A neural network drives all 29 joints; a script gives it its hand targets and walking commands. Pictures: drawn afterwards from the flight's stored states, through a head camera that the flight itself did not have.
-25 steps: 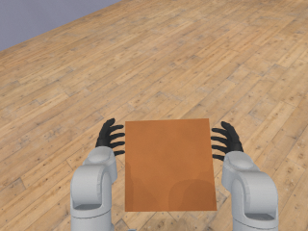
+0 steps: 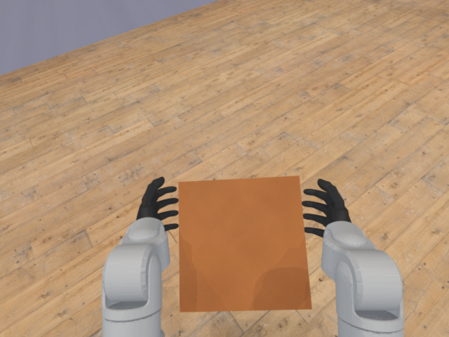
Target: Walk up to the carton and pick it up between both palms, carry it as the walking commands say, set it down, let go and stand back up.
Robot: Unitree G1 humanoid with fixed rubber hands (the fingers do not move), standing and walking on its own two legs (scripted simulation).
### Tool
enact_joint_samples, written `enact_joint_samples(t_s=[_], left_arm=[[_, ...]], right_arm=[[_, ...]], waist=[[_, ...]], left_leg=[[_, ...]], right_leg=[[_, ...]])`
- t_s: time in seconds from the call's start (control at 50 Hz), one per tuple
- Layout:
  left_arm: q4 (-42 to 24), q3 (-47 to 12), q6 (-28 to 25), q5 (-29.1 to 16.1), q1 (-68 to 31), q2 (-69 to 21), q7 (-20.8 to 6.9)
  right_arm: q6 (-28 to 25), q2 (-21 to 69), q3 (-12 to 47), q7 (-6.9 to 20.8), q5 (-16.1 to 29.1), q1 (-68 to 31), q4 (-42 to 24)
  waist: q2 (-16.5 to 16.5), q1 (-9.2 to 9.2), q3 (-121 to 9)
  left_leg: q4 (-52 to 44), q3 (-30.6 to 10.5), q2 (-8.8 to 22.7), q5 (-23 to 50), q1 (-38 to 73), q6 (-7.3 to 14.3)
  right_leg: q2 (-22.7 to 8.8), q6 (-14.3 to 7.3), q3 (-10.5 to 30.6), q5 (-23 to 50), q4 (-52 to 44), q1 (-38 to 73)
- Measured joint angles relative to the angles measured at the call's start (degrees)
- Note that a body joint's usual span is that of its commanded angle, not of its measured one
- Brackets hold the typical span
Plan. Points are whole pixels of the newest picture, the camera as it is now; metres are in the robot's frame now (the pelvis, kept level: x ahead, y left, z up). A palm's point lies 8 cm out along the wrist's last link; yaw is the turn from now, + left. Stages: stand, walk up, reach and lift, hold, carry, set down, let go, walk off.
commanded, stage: carry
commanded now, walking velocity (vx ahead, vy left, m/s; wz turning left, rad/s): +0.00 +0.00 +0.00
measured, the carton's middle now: (241, 238) +0.31 +0.00 -0.01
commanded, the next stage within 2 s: hold in 1.90 s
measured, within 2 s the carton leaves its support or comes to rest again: neither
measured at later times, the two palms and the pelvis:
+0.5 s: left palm (68, 256) +0.22 +0.24 +0.12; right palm (269, 249) +0.23 -0.03 +0.12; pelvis -0.05 +0.08 +0.01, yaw +3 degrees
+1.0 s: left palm (95, 286) +0.20 +0.22 +0.07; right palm (289, 281) +0.21 -0.06 +0.07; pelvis -0.07 +0.07 +0.00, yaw +3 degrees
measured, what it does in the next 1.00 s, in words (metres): steps to the left: right foot, then left foot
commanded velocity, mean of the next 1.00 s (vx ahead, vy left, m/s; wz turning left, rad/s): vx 0.00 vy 0.00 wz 0.00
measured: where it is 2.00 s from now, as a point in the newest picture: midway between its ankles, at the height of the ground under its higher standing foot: outside the picture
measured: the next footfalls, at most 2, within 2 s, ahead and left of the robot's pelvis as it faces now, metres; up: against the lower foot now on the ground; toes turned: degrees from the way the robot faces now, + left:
right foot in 0.02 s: +0.01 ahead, -0.12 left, +0.00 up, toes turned -9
left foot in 0.20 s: +0.03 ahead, +0.16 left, +0.00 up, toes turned -9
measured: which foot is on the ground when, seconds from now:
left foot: down 0.00-0.00, up 0.02-0.18, down 0.20-1.00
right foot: up 0.00-0.00, down 0.02-0.20, up 0.22-0.56, down 0.58-1.00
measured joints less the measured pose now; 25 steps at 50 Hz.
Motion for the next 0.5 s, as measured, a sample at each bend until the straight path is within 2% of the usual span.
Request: enact_joint_samples(t_s=[0.02,0.04,0.08,0.1,0.14,0.18,0.2,0.24,0.3,0.4,0.5], left_arm=[[0.14,-0.01,0.09,0.01,-0.17,-0.02,-0.17],[0.49,-0.02,0.09,-0.01,-0.04,-0.02,-0.36],[1.7,-0.02,0.51,-0.01,0.9,0.08,-1.01],[1.84,-0.02,1.0,0.0,1.29,0.13,-1.27],[1.63,-0.02,1.72,0.02,1.17,0.12,-1.38],[0.69,-0.02,2.41,0.03,0.55,0.08,-1.32],[0.13,-0.01,2.65,0.04,0.26,0.06,-1.18],[-0.01,-0.01,2.69,0.06,0.23,0.07,-0.29],[0.04,-0.01,2.69,0.03,1.39,0.22,0.52],[-1.07,-0.01,2.67,0.03,0.13,0.04,0.64],[-1.85,-0.01,2.59,0.02,-2.25,-0.44,0.85]], right_arm=[[0.2,-0.02,-0.01,-0.27,0.0,-0.1,-0.46],[0.27,-0.03,-0.11,-0.37,0.02,-0.09,-0.39],[0.87,-0.04,-0.33,-0.45,0.03,-0.08,0.87],[1.15,-0.07,-0.33,-0.47,0.03,-0.11,1.39],[1.16,-0.11,-0.38,-0.44,0.03,-0.13,1.61],[0.58,-0.09,-0.58,-0.29,0.03,-0.14,1.52],[0.24,-0.06,-0.61,-0.19,0.04,-0.16,1.42],[-0.19,0.0,-0.5,0.2,0.06,-0.13,2.58],[0.38,0.0,-0.13,0.89,0.05,-0.14,4.4],[-0.21,0.0,-0.21,0.83,0.02,-0.16,2.87],[-1.27,0.01,-0.82,0.6,0.03,-0.14,0.98]], waist=[[-0.59,0.06,0.17],[-0.96,0.06,0.29],[-0.97,0.03,0.04],[-1.24,-0.03,-0.46],[-2.44,-0.14,-0.94],[-3.31,-0.15,-0.99],[-3.23,-0.12,-1.12],[-3.48,-0.04,-1.06],[-2.97,-0.08,-1.1],[-2.92,-0.07,-1.13],[-2.92,-0.03,-1.22]], left_leg=[[5.71,0.34,-0.19,-4.17,-1.75,-3.32],[14.99,-0.09,0.37,-9.84,-3.75,-4.46],[29.78,-2.87,3.08,-15.05,-5.15,-4.6],[32.56,-4.11,4.5,-15.25,-4.95,-4.6],[27.98,-4.56,7.56,-16.13,-2.42,-4.61],[18.11,-4.64,9.61,-16.39,1.34,-4.6],[13.67,-4.87,10.26,-14.0,2.91,-4.52],[13.86,-4.67,9.53,-12.76,1.73,-2.73],[11.12,-4.7,9.4,-11.84,1.73,-0.67],[5.99,-4.67,9.3,-7.69,1.77,0.1],[4.2,-4.27,8.23,-5.43,1.91,0.53]], right_leg=[[-0.74,-1.74,-0.05,5.96,-4.21,1.94],[-1.38,-2.8,-0.18,11.34,-3.71,1.74],[-1.38,-3.07,-0.27,11.61,-2.32,2.48],[-1.62,-2.8,-0.26,10.95,-2.34,2.68],[-2.95,-1.66,-0.36,10.35,-2.37,2.59],[-4.31,-0.45,-0.5,10.32,-1.89,1.91],[-4.72,0.02,-0.5,10.1,-0.95,1.05],[-5.16,0.11,-0.29,6.36,1.44,-0.61],[-3.67,0.11,-0.34,0.37,4.14,-2.21],[-0.19,0.11,-0.31,0.15,6.47,-3.95],[1.35,0.11,-0.24,0.39,5.94,-3.27]])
